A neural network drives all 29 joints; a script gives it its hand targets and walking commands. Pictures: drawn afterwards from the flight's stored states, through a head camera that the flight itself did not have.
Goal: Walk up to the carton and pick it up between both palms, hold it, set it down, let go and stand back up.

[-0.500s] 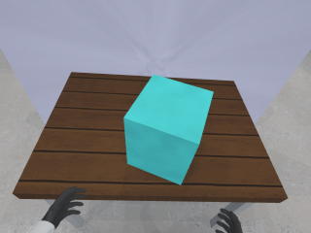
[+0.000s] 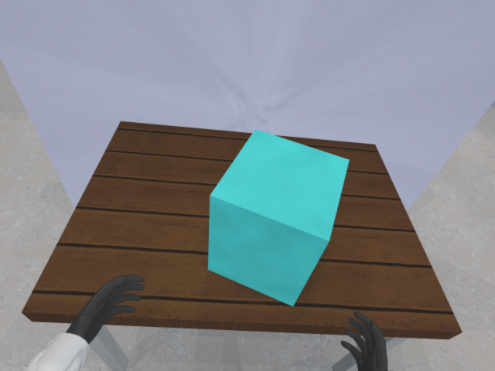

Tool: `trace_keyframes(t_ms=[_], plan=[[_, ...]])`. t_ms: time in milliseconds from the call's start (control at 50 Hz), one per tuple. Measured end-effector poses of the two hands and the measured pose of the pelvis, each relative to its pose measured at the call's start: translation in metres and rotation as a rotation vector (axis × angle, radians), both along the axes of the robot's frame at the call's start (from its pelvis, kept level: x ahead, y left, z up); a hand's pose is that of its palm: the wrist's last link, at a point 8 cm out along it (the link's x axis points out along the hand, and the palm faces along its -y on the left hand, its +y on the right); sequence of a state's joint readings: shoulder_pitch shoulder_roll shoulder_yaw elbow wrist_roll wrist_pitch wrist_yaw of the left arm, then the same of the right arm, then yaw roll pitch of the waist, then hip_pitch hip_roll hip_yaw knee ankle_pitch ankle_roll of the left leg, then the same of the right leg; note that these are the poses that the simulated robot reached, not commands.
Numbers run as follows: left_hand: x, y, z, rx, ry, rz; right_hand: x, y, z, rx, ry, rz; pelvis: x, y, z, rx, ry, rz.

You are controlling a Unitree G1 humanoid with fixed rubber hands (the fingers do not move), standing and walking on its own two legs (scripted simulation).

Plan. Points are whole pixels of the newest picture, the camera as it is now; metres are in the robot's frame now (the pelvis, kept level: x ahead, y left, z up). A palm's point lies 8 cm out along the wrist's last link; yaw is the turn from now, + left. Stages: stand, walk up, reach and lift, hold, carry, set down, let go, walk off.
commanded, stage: reach and lift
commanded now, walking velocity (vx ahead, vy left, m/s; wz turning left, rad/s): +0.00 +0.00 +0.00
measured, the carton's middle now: (274, 218) +0.43 -0.07 -0.02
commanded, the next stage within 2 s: none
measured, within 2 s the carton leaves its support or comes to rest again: neither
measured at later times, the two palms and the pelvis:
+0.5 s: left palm (110, 270) +0.28 +0.21 +0.02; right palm (366, 324) +0.21 -0.19 +0.01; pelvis -0.01 -0.01 +0.00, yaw +0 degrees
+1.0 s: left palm (132, 209) +0.37 +0.19 +0.07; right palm (377, 277) +0.27 -0.21 +0.05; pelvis +0.00 -0.01 +0.00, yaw -1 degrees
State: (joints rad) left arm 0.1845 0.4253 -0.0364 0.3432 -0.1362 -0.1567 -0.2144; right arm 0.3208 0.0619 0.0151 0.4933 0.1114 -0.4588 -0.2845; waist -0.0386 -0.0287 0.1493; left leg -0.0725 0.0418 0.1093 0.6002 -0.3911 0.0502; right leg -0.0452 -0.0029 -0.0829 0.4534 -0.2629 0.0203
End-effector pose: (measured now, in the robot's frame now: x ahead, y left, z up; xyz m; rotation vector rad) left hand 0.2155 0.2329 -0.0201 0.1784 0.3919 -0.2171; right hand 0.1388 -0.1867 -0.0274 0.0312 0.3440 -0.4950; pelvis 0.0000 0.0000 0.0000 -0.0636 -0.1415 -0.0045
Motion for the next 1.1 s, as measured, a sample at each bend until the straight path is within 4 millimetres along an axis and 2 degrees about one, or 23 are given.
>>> trace_keyframes(t_ms=[300, 640, 1100], plan=[[0.028, -0.013, 0.016, -0.037, -0.038, -0.003, 0.033, 0.003, 0.02, 0.012, -0.058, 0.002, -0.008, -0.002, 0.0, 0.004, 0.004, -0.001], [0.095, -0.023, 0.054, -0.038, -0.067, -0.003, 0.09, -0.004, 0.046, 0.062, -0.086, 0.016, -0.002, -0.008, 0.003, 0.008, 0.052, -0.014], [0.167, -0.049, 0.097, -0.062, -0.066, -0.011, 0.139, -0.025, 0.084, 0.054, -0.104, -0.009, -0.005, -0.004, 0.005, 0.011, 0.097, -0.027]])
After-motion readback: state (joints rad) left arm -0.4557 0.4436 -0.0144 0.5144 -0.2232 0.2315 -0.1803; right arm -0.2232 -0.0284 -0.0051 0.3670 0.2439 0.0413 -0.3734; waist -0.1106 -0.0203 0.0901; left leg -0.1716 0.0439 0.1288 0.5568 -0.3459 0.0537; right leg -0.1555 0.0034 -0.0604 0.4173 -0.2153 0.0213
